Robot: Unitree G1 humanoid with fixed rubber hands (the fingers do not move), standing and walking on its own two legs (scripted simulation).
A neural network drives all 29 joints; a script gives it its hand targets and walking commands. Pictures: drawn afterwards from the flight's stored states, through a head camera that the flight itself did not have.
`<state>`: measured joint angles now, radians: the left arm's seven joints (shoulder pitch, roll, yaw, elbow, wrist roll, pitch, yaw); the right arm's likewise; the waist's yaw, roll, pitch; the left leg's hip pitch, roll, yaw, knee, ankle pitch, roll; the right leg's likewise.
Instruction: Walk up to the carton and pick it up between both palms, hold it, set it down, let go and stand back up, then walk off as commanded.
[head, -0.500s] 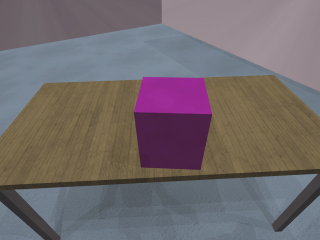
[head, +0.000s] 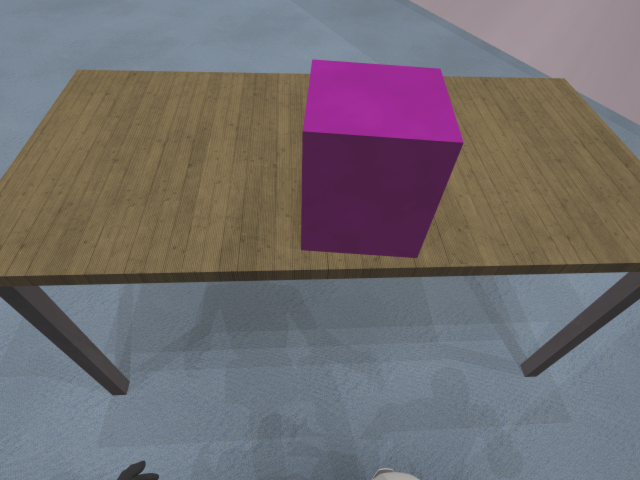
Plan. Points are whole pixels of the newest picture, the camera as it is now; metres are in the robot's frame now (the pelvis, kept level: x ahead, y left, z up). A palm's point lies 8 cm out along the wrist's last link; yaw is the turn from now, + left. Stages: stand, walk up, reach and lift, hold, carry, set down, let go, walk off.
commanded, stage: walk off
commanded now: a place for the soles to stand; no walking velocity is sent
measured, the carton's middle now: (367, 163) +0.61 -0.05 +0.05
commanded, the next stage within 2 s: none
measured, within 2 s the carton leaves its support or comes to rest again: neither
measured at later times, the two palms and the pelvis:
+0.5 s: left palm out of the picture -0.04 +0.27 -0.12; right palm out of the picture -0.05 -0.37 -0.11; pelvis -0.12 -0.04 -0.02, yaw -3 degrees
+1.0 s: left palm out of the picture -0.13 +0.27 -0.12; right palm out of the picture -0.23 -0.39 -0.14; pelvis -0.29 -0.04 -0.05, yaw +3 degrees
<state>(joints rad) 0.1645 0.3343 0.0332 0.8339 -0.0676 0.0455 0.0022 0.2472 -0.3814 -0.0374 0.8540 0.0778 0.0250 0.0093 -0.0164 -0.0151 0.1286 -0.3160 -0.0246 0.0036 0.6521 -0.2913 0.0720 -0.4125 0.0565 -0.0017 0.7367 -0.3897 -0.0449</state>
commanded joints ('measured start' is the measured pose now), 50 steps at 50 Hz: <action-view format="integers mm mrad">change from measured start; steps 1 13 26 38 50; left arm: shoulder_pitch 86 161 78 -32 -116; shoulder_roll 287 299 390 298 275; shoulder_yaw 102 95 122 133 139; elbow -35 -69 -159 -183 -241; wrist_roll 72 97 120 96 115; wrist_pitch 28 30 -4 -11 29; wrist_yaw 4 15 0 18 46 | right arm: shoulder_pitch -95 -46 -56 180 177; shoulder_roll -251 -269 -256 -285 -366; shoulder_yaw -107 -107 -93 -105 -103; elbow -177 -212 -165 -57 -102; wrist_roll -120 -96 -117 -100 -133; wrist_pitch -33 -22 28 23 19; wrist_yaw -33 -29 -42 -27 3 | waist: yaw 10 0 61 31 -54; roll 125 200 -235 -274 339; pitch -58 -67 73 -126 108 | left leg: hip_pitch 45 24 -245 -252 -297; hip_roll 226 276 -157 -117 321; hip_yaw -317 -335 -183 -238 -847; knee -361 -371 532 582 -453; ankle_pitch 100 -160 -268 -178 -767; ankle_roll -34 102 -73 -107 106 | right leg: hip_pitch -40 -47 -255 224 -382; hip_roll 44 45 -328 -278 141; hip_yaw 211 205 690 472 129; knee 379 426 -611 -394 584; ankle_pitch -35 -101 -463 -236 -263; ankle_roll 37 35 -79 -123 67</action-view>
